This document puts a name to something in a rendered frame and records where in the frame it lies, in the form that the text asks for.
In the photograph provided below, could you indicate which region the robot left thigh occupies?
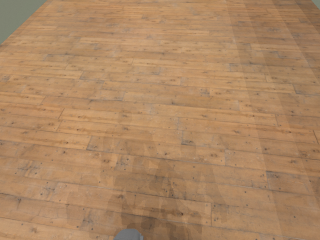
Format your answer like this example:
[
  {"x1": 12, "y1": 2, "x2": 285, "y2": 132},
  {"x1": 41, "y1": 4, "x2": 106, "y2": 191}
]
[{"x1": 113, "y1": 228, "x2": 144, "y2": 240}]

